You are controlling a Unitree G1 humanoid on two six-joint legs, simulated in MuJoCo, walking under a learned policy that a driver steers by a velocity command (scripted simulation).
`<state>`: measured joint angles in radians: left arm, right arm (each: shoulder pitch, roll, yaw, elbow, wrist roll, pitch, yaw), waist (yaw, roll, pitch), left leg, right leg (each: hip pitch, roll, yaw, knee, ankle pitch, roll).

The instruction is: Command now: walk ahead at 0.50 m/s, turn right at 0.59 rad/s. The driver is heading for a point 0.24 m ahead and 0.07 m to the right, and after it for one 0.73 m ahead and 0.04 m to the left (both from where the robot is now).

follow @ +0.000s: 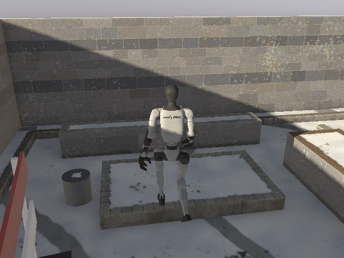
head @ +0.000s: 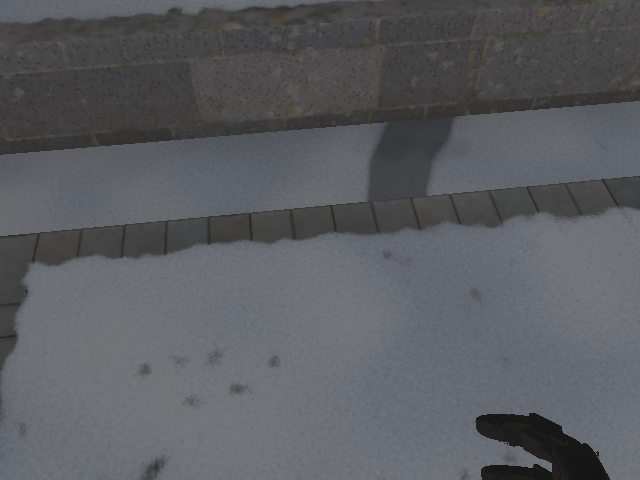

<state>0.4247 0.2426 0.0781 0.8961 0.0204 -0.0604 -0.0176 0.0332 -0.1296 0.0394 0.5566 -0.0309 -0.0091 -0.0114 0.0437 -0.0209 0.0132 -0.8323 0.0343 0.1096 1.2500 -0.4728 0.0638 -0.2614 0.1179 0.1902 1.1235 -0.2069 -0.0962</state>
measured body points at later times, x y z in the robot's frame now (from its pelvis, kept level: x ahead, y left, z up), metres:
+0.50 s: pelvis +0.30 -0.03 +0.09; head +0.33 -0.03 +0.54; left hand +0.55 +0.15 +0.00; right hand +0.22 -0.28 -0.04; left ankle +0.12 +0.11 -0.58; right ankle +0.37 -0.09 -0.62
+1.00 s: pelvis +0.59 -0.07 +0.09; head +0.63 -0.08 +0.54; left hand +0.62 +0.19 -0.04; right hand +0.73 -0.32 -0.01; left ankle +0.73 -0.03 -0.63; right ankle +0.38 -0.09 -0.60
